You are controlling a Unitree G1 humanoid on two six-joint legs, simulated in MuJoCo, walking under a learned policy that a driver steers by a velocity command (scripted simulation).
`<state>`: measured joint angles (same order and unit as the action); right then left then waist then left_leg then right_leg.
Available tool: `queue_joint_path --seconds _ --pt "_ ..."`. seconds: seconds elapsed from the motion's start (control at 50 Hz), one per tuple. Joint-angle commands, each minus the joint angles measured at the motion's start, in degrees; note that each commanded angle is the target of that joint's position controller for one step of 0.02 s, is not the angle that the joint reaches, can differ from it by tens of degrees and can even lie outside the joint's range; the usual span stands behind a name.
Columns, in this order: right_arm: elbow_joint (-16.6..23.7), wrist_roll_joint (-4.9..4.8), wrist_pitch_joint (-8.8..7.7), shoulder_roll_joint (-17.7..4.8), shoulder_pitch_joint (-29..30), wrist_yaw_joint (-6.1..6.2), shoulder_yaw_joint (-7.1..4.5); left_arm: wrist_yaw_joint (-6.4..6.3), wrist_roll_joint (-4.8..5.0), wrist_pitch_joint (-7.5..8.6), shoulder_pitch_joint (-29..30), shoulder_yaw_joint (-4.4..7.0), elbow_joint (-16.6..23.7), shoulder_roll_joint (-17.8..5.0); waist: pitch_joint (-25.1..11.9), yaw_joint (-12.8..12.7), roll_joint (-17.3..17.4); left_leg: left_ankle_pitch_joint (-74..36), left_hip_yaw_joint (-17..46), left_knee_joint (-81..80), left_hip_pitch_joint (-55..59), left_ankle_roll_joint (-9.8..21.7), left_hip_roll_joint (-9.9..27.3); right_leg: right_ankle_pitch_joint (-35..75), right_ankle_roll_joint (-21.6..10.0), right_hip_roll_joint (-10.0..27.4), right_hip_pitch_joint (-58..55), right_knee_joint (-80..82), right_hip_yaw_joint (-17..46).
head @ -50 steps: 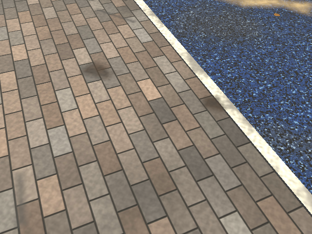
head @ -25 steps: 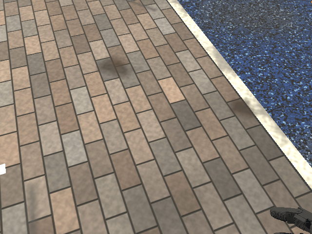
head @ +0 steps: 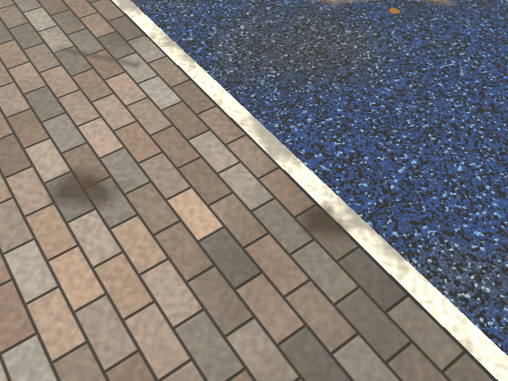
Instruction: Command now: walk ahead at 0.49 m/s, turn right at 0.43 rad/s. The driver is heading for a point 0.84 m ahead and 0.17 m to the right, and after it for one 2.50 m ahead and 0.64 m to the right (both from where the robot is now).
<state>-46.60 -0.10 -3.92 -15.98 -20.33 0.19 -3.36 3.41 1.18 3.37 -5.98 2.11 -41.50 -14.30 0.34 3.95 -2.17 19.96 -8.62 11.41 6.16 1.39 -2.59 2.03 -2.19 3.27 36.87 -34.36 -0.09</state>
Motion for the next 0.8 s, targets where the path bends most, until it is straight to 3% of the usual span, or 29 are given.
queue_joint_path --seconds 0.02,0.04,0.06,0.08,0.1,0.12,0.14,0.16,0.18,0.2,0.26,0.3,0.36,0.4,0.44,0.5,0.52,0.54,0.56,0.58,0.6,0.62,0.64,0.66,0.7,0.8 --pt "2.3 -0.38 0.81 -11.0 -0.4 1.02 -2.81 0.99 -0.10 1.10 5.7 1.63 7.1 -5.6 1.5 -1.2 7.3 -53.7 1.8 7.8 2.7 6.1 17.7 -8.4 -2.9 -3.5 -0.4 0.9 -4.5" --pt "2.6 -0.33 1.33 -11.8 0.2 1.45 -2.97 0.87 -0.15 0.89 0.6 2.69 6.3 -7.6 -2.2 -4.1 8.5 -63.5 0.7 15.4 2.6 5.2 17.2 -10.7 -4.3 -5.8 -7.3 0.7 -6.0" --pt "3.0 -0.45 1.71 -11.9 1.1 1.88 -2.80 0.31 -0.03 0.80 -8.3 4.33 4.4 -10.5 -7.1 -9.0 7.6 -64.7 -1.2 27.3 -2.1 3.4 15.2 -7.7 -6.4 -7.9 -20.4 4.0 -6.0" --pt "4.3 0.43 1.21 -10.3 0.4 2.25 -1.90 -0.81 -0.05 0.25 -17.8 6.00 2.8 -15.2 -13.5 -12.8 2.1 -47.6 -1.2 44.8 -16.7 1.2 13.1 -6.8 -10.2 -0.1 -39.5 4.2 6.7" --pt "6.8 1.95 -0.68 -1.3 -6.3 0.78 1.04 -1.01 0.30 0.60 -17.6 6.61 3.0 -20.0 -19.7 -5.8 -12.4 10.0 4.6 65.1 -43.6 -2.7 0.1 -15.4 -22.0 14.9 -60.3 8.2 40.2" --pt "6.9 -0.12 -3.03 -6.6 0.0 -0.22 0.19 -1.25 0.12 0.71 -20.4 5.34 3.3 -14.4 -24.1 -11.0 -6.1 12.0 15.4 70.5 -50.2 -1.7 0.6 -20.8 -21.8 15.6 -63.3 15.1 47.4" --pt "9.0 -2.13 -4.24 -8.8 5.9 -0.74 -0.38 -1.51 -0.33 0.82 -17.9 4.67 3.1 -12.2 -15.1 -11.5 -4.0 6.8 15.4 69.0 -54.0 -0.5 3.5 -16.8 -18.6 13.7 -57.2 16.3 37.9" --pt "9.6 -1.49 -4.89 -8.1 7.7 -0.52 0.00 -1.68 -0.22 0.82 -14.0 4.30 3.9 -11.2 -10.0 -9.0 1.4 2.1 14.8 63.9 -52.3 0.0 6.0 -11.4 -16.8 11.3 -48.0 16.7 31.2" --pt "9.5 -0.01 -4.84 -8.3 8.6 -0.18 -0.37 -1.78 -0.35 0.67 -10.3 3.80 4.8 -9.6 -6.0 -6.7 3.1 0.0 14.2 58.9 -49.0 -0.6 7.5 -5.2 -15.7 9.1 -39.6 17.7 26.4" --pt "9.6 0.50 -4.20 -8.6 7.5 -0.16 -0.75 -2.01 -1.07 0.66 -8.3 3.34 5.9 -8.6 -4.8 -4.5 1.8 -1.3 14.5 57.0 -45.0 -1.2 8.5 -0.9 -15.7 7.6 -34.0 19.3 23.8" --pt "9.5 1.13 -2.25 -6.6 5.9 0.01 -0.48 -2.64 -0.68 0.86 -7.3 3.60 5.9 -9.5 -2.5 -2.3 0.6 -3.1 12.6 49.9 -42.0 -4.0 8.8 5.0 -16.1 5.7 -25.1 21.7 19.2" --pt "10.7 1.34 -1.82 -5.2 9.8 0.21 0.15 -3.36 -0.50 0.80 -8.3 4.05 5.3 -11.1 -0.8 -3.2 0.1 -9.3 11.4 41.9 -41.5 -5.4 7.9 5.5 -14.9 3.6 -21.2 22.2 15.8" --pt "11.9 1.03 -2.24 -3.6 17.0 -0.21 0.84 -4.00 0.06 0.14 -10.7 4.27 4.2 -11.6 -0.4 -6.4 -1.4 -22.5 10.7 27.2 -36.3 -5.7 4.8 -0.2 -11.4 0.1 -18.9 20.5 13.0" --pt "12.7 0.18 -2.63 -4.2 20.3 -0.69 0.64 -4.13 0.26 -0.25 -13.2 4.39 3.3 -12.0 -0.8 -7.9 -2.2 -25.9 11.0 22.4 -33.9 -5.6 3.1 -4.1 -10.5 1.0 -20.1 19.4 15.4" --pt "13.1 -0.24 -3.03 -5.8 21.4 -1.09 0.01 -4.27 0.59 -0.60 -14.4 4.34 2.8 -11.5 -1.0 -7.9 -2.9 -24.2 12.8 18.7 -33.4 -4.8 2.9 -7.3 -9.8 2.4 -24.1 16.3 19.1" --pt "12.1 -0.24 -3.73 -7.4 17.9 -1.55 -0.97 -4.39 0.00 -0.92 -14.2 4.16 2.4 -10.6 -1.5 -5.8 -5.0 -19.0 12.5 16.5 -30.3 -1.8 3.5 -5.9 -8.2 5.2 -29.3 11.3 22.3" --pt "11.0 0.09 -3.95 -8.0 13.9 -1.36 -1.59 -4.26 -0.23 -1.01 -13.9 3.82 2.5 -9.6 -2.9 -3.6 -5.0 -18.2 11.2 14.5 -24.7 -0.2 3.0 -1.6 -7.1 3.6 -29.3 7.5 21.5" --pt "10.3 0.94 -4.26 -9.8 8.0 -1.07 -2.33 -3.96 -0.65 -0.85 -13.9 2.84 3.0 -7.1 -8.2 -0.8 -3.2 -17.7 14.2 15.4 -14.1 2.7 6.9 -0.6 -5.3 0.6 -26.9 -2.2 18.8" --pt "9.5 2.01 -4.20 -14.4 0.8 -0.79 -3.43 -3.90 -0.55 -0.42 -19.6 1.69 3.7 -3.7 -16.9 -0.7 7.8 -14.0 31.3 15.7 6.0 9.9 18.6 -13.3 -1.6 -6.0 -12.1 -20.8 12.6" --pt "6.3 0.54 -3.30 -14.7 -4.4 -1.51 -4.10 -3.97 0.66 0.09 -23.6 1.25 3.4 -4.2 -19.9 -0.8 22.3 2.6 53.5 7.7 13.4 16.0 26.0 -35.1 0.8 -8.8 2.1 -35.3 9.0" --pt "7.1 -0.57 -3.09 -10.2 -2.5 -1.60 -2.81 -3.96 1.13 0.22 -19.3 2.33 3.2 -9.3 -12.4 0.7 13.9 12.5 52.6 5.0 8.6 14.1 24.5 -32.7 0.8 -5.9 7.8 -40.4 11.6" --pt "7.5 -0.28 -2.60 -8.1 0.5 -1.38 -2.13 -3.94 0.75 0.17 -12.8 2.59 4.5 -10.5 -6.3 1.1 8.5 10.1 44.0 4.8 1.9 12.0 22.3 -28.0 0.7 -3.7 8.8 -41.0 9.6" --pt "7.6 0.35 -2.28 -7.1 3.1 -1.35 -1.61 -3.89 -0.15 0.29 -9.1 2.45 5.6 -9.8 -2.1 0.1 5.7 3.4 37.7 3.7 -5.1 11.3 19.7 -24.7 0.7 -1.9 7.8 -38.1 7.9" --pt "7.4 0.69 -2.25 -6.0 4.8 -1.28 -1.13 -3.73 -0.73 0.39 -8.0 2.56 6.0 -9.0 -0.4 -1.4 6.1 -2.0 33.6 2.5 -9.3 11.0 17.8 -22.0 0.6 0.1 6.0 -34.3 7.4" --pt "6.9 0.63 -2.43 -5.1 5.5 -1.28 -0.78 -3.36 -0.52 0.28 -9.6 2.23 5.5 -7.0 -0.4 -3.2 8.5 -8.8 28.3 0.3 -13.4 10.8 15.1 -20.0 0.9 1.6 1.6 -29.8 5.8" --pt "4.4 -0.39 -2.23 -8.6 3.6 -0.84 -1.64 -3.04 -1.05 0.64 -3.4 0.81 7.0 -3.8 0.3 -1.9 6.6 -19.1 19.8 -2.6 -14.4 11.7 14.4 -10.1 2.4 2.5 0.8 -13.4 3.0"
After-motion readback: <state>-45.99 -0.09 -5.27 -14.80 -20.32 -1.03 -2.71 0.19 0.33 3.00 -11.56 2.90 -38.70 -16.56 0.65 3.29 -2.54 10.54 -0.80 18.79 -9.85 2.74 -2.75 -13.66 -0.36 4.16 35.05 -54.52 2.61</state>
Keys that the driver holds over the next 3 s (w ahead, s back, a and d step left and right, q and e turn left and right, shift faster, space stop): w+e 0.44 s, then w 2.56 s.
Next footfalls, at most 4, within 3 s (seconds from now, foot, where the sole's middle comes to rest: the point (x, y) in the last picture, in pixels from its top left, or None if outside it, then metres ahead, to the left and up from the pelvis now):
0.08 right None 0.22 -0.11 -0.77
0.54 left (232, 361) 0.53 0.04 -0.77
1.04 right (346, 297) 0.69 -0.28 -0.77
1.58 left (289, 199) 1.05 -0.16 -0.77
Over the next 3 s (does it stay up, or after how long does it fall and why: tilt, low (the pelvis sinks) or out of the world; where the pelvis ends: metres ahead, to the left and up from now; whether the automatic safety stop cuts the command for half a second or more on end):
stays up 1.58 -0.45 0.02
